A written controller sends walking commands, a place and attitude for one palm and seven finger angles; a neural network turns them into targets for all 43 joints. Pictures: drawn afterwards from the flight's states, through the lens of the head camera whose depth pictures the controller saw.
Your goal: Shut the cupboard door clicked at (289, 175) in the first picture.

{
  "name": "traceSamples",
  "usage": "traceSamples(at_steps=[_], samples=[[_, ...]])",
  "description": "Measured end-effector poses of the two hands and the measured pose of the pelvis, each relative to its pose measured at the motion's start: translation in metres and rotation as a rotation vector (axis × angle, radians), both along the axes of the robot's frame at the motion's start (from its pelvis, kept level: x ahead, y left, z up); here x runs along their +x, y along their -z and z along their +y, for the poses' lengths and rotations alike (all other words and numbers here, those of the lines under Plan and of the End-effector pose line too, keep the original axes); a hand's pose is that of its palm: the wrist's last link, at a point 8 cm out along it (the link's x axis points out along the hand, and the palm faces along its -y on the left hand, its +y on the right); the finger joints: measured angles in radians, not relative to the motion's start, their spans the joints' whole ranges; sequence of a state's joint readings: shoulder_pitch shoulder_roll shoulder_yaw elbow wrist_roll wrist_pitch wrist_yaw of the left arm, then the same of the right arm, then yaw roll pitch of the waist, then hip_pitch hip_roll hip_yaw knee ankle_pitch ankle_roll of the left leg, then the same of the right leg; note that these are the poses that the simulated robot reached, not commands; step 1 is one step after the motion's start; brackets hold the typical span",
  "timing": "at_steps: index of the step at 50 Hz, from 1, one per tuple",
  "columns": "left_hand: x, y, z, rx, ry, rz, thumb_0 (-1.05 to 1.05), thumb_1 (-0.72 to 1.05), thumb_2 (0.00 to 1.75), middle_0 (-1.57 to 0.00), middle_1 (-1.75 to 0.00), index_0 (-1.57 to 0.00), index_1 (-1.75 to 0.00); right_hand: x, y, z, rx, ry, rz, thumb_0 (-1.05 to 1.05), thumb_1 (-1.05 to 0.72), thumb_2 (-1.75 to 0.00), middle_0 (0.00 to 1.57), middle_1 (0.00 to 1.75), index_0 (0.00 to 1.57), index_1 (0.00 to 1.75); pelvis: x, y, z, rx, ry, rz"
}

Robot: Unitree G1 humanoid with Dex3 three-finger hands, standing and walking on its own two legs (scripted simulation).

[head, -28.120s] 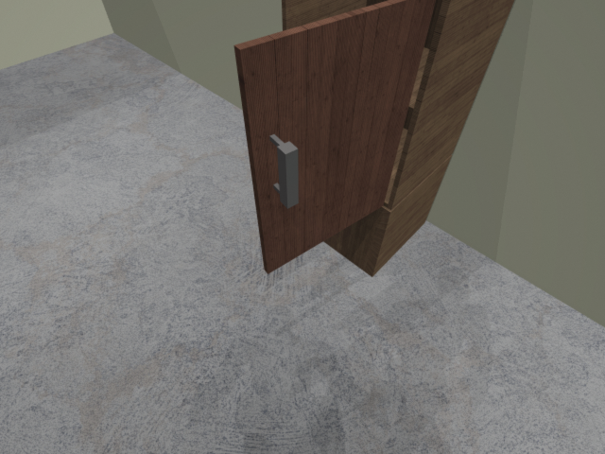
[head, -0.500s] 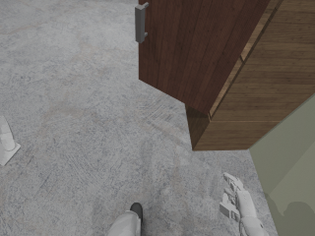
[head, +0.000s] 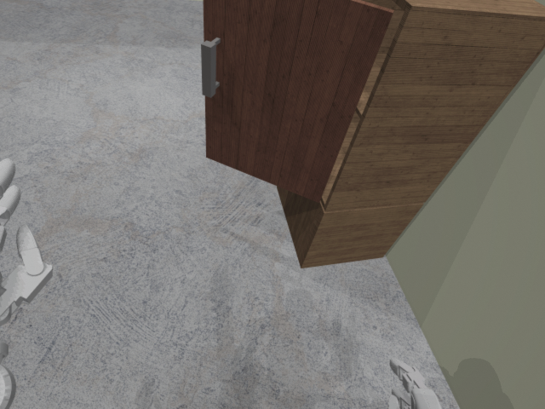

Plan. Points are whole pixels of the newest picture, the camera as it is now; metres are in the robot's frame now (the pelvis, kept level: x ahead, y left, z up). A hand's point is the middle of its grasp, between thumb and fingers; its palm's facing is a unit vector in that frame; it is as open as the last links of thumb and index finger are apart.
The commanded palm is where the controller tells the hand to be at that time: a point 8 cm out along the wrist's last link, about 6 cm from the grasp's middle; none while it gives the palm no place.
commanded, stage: stop stepping back and stand still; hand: left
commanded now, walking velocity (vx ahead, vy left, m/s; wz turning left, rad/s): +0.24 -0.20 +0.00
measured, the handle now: (212, 67) +0.91 +0.15 +0.02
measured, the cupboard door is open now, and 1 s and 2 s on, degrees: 55 55 55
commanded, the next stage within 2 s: let the arm hang, fingers relaxed in 0.30 s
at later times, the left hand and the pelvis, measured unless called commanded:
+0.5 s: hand (69, 338) +0.21 +0.26 +0.00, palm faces +0.25 -0.91 -0.34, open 7.4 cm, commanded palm none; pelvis +0.00 +0.02 -0.02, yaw +2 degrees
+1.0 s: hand out of the picture -0.06 +0.25 -0.17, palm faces +0.04 -0.97 -0.24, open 7.3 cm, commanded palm none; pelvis -0.01 +0.05 +0.00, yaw +1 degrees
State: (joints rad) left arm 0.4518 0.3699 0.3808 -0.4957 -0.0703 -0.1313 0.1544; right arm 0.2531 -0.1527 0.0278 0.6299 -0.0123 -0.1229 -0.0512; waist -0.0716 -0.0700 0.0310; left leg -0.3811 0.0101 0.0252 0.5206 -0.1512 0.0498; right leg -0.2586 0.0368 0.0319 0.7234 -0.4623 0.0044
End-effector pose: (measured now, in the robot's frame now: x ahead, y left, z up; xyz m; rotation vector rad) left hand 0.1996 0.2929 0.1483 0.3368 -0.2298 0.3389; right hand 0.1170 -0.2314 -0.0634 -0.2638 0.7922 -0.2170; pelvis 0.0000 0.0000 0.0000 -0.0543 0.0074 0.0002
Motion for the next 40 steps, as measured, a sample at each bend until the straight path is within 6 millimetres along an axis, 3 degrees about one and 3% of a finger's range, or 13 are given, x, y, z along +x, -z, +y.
traceSamples(at_steps=[3, 7, 10, 13, 17, 21, 23, 26, 29, 32, 36, 40], samples=[[-0.018, -0.035, -0.022, 0.136, 0.172, -0.030, 0.03, 0.90, 0.90, -0.20, -0.31, -0.20, -0.30, -0.009, -0.009, 0.018, 0.041, -0.011, -0.006, 0.02, -0.90, -0.90, 0.20, 0.30, 0.21, 0.30, -0.004, -0.008, -0.003, -0.010, 0.027, 0.025], [-0.038, -0.071, -0.021, 0.313, 0.201, -0.060, 0.02, 0.89, 0.90, -0.21, -0.31, -0.21, -0.31, -0.010, -0.006, 0.025, 0.071, -0.017, 0.004, 0.02, -0.90, -0.90, 0.20, 0.30, 0.21, 0.30, -0.003, -0.012, -0.004, -0.014, 0.037, 0.035], [-0.045, -0.075, -0.002, 0.366, 0.077, -0.023, 0.02, 0.89, 0.90, -0.22, -0.31, -0.22, -0.31, -0.003, 0.006, 0.020, 0.092, -0.011, -0.014, 0.02, -0.90, -0.90, 0.20, 0.30, 0.21, 0.30, -0.004, -0.007, -0.003, 0.020, 0.038, 0.031], [-0.050, -0.058, 0.020, 0.305, -0.073, 0.048, 0.01, 0.89, 0.90, -0.21, -0.31, -0.22, -0.31, 0.001, 0.022, 0.009, 0.102, -0.004, -0.016, 0.01, -0.90, -0.90, 0.20, 0.30, 0.21, 0.30, -0.006, 0.000, 0.002, 0.024, 0.048, 0.010], [-0.056, -0.021, 0.035, 0.127, -0.209, 0.068, 0.01, 0.89, 0.90, -0.21, -0.31, -0.21, -0.31, 0.000, 0.029, -0.005, 0.074, -0.001, 0.018, 0.02, -0.90, -0.90, 0.20, 0.30, 0.21, 0.30, 0.002, 0.002, 0.005, 0.035, 0.030, -0.021], [-0.044, 0.016, 0.028, -0.009, -0.196, 0.051, 0.02, 0.90, 0.90, -0.20, -0.31, -0.21, -0.30, 0.007, 0.026, -0.014, -0.009, -0.052, 0.039, 0.02, -0.91, -0.90, 0.20, 0.30, 0.20, 0.30, 0.007, 0.009, 0.010, 0.033, -0.017, -0.043], [-0.026, 0.063, 0.023, -0.050, -0.114, 0.214, 0.01, 0.90, 0.90, -0.20, -0.30, -0.20, -0.30, 0.014, 0.033, -0.017, -0.028, -0.097, 0.056, 0.02, -0.91, -0.90, 0.20, 0.30, 0.20, 0.30, 0.005, 0.019, 0.017, 0.029, -0.034, -0.034], [-0.022, 0.160, 0.005, -0.130, -0.020, 0.640, 0.01, 0.90, 0.90, -0.19, -0.30, -0.19, -0.30, 0.019, 0.044, -0.016, -0.020, -0.095, 0.077, 0.02, -0.91, -0.90, 0.20, 0.30, 0.20, 0.30, -0.004, 0.026, 0.026, 0.050, -0.025, -0.014], [-0.060, 0.237, -0.027, -0.216, 0.055, 1.037, 0.01, 0.91, 0.90, -0.20, -0.30, -0.20, -0.30, 0.010, 0.052, -0.006, 0.013, -0.080, 0.115, 0.01, -0.91, -0.90, 0.20, 0.30, 0.20, 0.30, -0.010, 0.022, 0.028, 0.045, -0.024, -0.008], [-0.115, 0.281, -0.056, -0.323, 0.081, 1.285, 0.02, 0.91, 0.90, -0.20, -0.30, -0.20, -0.30, -0.010, 0.055, 0.008, 0.042, -0.074, 0.213, 0.01, -0.91, -0.90, 0.20, 0.29, 0.20, 0.30, -0.010, 0.016, 0.027, 0.048, -0.027, -0.004], [-0.158, 0.295, -0.039, -0.410, -0.062, 1.351, -0.04, 0.99, 0.90, -0.21, -0.31, -0.21, -0.30, -0.044, 0.061, 0.025, 0.059, -0.084, 0.378, 0.01, -0.91, -0.90, 0.20, 0.30, 0.20, 0.30, -0.009, 0.010, 0.024, 0.040, -0.048, -0.007], [-0.200, 0.297, -0.021, -0.411, -0.134, 1.474, -0.03, 0.98, 0.90, -0.21, -0.31, -0.21, -0.30, -0.069, 0.066, 0.033, 0.081, -0.034, 0.463, 0.01, -0.92, -0.90, 0.20, 0.30, 0.21, 0.30, -0.008, 0.005, 0.029, 0.027, -0.047, -0.019]])
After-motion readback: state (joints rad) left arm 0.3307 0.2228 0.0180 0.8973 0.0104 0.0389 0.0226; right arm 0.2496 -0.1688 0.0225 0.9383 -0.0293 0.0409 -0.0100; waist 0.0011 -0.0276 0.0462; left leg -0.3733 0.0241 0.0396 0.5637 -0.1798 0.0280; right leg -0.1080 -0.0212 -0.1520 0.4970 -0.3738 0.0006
